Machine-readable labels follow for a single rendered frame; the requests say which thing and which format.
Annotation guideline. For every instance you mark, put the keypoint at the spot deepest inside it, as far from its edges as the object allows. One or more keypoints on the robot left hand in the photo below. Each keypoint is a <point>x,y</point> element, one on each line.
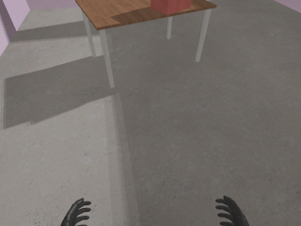
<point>71,217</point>

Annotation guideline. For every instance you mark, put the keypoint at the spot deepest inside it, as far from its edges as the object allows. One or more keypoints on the table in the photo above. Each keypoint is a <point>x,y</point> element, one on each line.
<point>104,14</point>

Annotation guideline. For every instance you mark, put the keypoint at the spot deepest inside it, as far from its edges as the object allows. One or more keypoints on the carton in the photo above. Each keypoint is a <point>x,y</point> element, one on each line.
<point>168,7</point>

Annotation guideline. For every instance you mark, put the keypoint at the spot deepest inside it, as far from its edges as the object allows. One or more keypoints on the robot right hand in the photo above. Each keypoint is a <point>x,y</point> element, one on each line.
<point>235,213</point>

